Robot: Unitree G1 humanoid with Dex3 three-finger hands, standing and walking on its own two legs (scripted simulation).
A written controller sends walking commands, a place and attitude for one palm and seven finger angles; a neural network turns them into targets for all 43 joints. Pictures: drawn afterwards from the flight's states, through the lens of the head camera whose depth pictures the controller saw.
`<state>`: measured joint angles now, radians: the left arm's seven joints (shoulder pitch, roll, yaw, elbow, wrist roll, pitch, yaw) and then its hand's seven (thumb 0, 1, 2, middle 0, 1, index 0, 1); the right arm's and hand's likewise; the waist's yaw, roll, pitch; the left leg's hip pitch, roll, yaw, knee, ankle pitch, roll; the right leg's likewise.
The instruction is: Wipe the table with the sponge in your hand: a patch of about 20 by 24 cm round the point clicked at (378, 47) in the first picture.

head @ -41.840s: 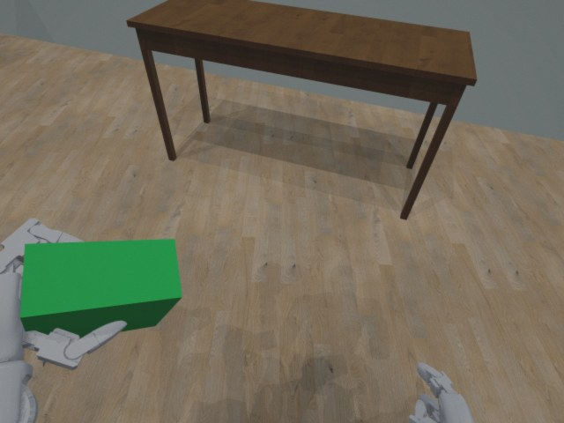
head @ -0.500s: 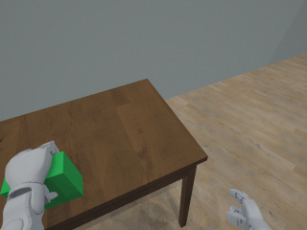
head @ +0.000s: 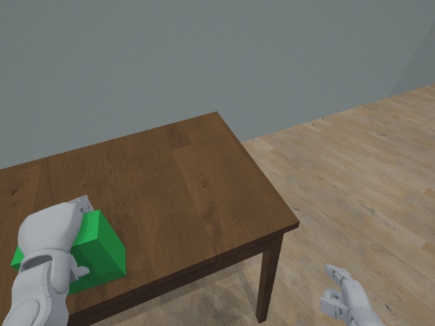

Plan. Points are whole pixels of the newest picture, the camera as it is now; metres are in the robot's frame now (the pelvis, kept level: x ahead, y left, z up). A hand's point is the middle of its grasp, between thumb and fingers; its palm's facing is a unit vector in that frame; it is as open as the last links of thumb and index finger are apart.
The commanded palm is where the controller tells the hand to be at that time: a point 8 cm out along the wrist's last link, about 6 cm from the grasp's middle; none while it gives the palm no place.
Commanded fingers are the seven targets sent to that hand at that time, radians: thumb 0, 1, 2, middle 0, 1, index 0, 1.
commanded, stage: lift the sponge slowly off the table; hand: left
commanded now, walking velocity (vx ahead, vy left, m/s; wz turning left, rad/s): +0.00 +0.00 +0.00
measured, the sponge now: (82, 261) +0.21 +0.30 +0.02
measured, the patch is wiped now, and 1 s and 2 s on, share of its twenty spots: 1.00 1.00 1.00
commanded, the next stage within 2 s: bring the sponge back beside the body in 1.56 s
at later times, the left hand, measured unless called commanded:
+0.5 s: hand (63, 233) +0.21 +0.30 +0.11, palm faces +0.07 -0.10 -0.99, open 10.4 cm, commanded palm +0.18 +0.29 +0.18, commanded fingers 0.00 0.10 1.30 -1.20 -1.60 -1.20 -1.60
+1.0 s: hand (52, 223) +0.21 +0.30 +0.14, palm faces +0.08 -0.09 -0.99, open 10.4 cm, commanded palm +0.18 +0.30 +0.21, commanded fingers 0.00 0.10 1.30 -1.20 -1.60 -1.20 -1.60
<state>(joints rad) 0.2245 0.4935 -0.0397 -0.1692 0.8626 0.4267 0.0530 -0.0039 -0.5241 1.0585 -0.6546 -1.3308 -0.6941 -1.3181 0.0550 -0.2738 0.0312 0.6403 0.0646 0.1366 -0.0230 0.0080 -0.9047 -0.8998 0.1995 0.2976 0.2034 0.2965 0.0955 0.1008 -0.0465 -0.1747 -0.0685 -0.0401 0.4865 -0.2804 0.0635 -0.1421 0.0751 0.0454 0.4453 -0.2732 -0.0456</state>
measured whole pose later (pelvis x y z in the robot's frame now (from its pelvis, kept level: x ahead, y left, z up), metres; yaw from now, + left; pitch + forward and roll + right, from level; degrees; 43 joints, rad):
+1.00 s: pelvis -0.01 -0.02 +0.00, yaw +0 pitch -3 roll +0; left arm 0.12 0.61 0.03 -0.23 0.80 0.49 -0.09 0.00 -0.54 1.06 -0.68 -1.30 -0.72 -1.29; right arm 0.02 -0.29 0.05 0.64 0.07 0.13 -0.04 0.01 -0.90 -0.90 0.20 0.30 0.20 0.30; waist 0.11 0.11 -0.02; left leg -0.14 -0.05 -0.05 0.45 -0.24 0.04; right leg -0.12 0.09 0.04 0.42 -0.24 -0.06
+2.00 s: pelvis -0.03 -0.02 +0.00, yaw +0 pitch -4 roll +0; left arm 0.09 0.62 0.00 -0.32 0.78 0.52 -0.12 0.00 -0.54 1.06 -0.68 -1.30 -0.72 -1.29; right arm 0.00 -0.28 0.07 0.62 0.07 0.13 -0.04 0.01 -0.90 -0.90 0.20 0.30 0.20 0.30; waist 0.12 0.12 -0.01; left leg -0.16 -0.06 -0.05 0.45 -0.23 0.04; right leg -0.13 0.08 0.03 0.43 -0.23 -0.06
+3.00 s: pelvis -0.02 -0.02 +0.00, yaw +0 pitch -5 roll +0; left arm 0.29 0.55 -0.02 -0.43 0.79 0.52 -0.03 0.00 -0.54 1.06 -0.68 -1.30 -0.72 -1.29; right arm 0.01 -0.28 0.06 0.62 0.06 0.13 -0.03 0.01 -0.90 -0.90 0.20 0.30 0.20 0.30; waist 0.13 0.12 -0.02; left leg -0.12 -0.05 -0.05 0.46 -0.25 0.03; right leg -0.10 0.10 0.04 0.43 -0.24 -0.07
